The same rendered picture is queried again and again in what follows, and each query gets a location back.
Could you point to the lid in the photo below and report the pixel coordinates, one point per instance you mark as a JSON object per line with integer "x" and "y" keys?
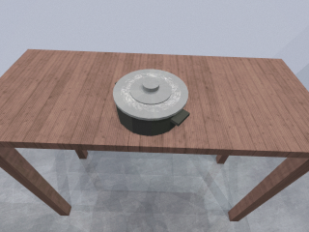
{"x": 130, "y": 97}

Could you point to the table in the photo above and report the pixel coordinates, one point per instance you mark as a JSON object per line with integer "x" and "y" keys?
{"x": 238, "y": 106}

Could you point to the knob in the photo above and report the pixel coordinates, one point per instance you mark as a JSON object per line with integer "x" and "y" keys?
{"x": 150, "y": 85}

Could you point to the pot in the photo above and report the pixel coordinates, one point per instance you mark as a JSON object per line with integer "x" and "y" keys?
{"x": 151, "y": 128}

